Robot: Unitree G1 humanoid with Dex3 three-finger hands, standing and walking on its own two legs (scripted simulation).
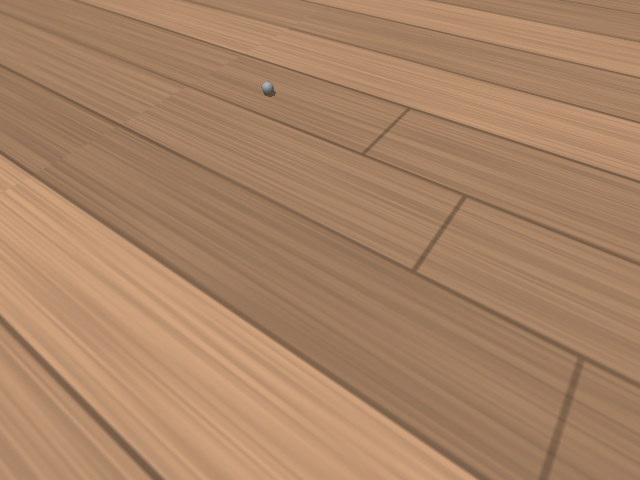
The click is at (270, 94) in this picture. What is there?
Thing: free ball
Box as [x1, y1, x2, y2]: [262, 82, 273, 94]
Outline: 265,82 262,85 262,90 268,94 273,90 273,86 271,83
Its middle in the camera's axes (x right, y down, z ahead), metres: -0.32 -0.92 +2.41
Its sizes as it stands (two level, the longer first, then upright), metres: 0.072 0.072 0.072
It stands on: the floor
